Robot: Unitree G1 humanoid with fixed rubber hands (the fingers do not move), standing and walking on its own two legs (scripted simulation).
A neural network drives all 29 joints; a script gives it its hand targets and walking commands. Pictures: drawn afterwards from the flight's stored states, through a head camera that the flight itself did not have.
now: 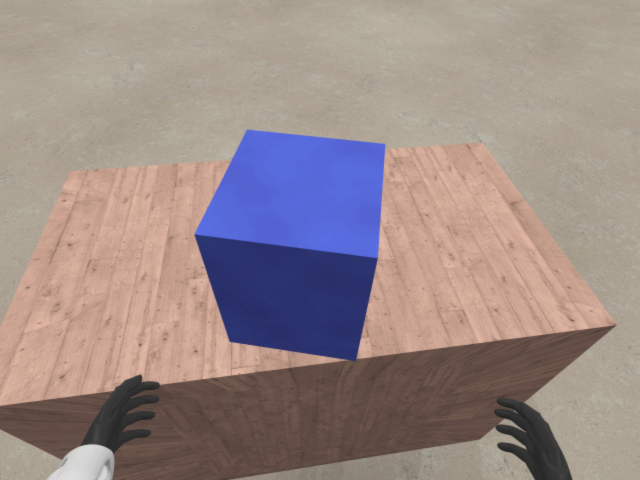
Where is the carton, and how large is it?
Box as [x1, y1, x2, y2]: [194, 130, 384, 360]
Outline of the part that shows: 247,130 194,234 229,340 240,343 355,360 377,259 384,144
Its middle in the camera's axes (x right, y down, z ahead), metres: -0.02 +0.01 +0.57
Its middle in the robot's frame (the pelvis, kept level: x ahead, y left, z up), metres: +0.43 +0.05 +0.03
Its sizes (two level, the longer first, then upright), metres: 0.210 0.200 0.250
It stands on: a pedestal, 0.69 m high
